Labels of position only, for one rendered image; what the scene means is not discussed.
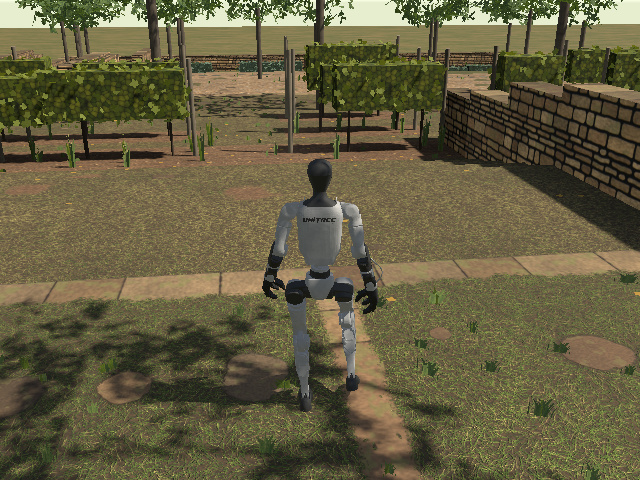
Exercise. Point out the robot right hand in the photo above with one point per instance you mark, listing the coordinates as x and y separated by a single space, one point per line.
373 299

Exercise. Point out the right robot forearm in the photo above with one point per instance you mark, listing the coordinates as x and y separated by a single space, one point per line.
366 271

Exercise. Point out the robot left upper arm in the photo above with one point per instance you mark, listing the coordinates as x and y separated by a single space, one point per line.
288 212

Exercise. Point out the robot right upper arm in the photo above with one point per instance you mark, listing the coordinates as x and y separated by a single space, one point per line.
351 212

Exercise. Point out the robot right foot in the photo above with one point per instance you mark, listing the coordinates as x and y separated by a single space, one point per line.
352 383

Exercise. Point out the right robot shin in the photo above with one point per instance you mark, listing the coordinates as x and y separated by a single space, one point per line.
349 345

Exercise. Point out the robot left hand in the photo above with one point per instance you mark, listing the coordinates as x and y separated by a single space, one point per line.
275 285

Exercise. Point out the left robot forearm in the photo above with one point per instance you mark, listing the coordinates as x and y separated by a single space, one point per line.
273 265

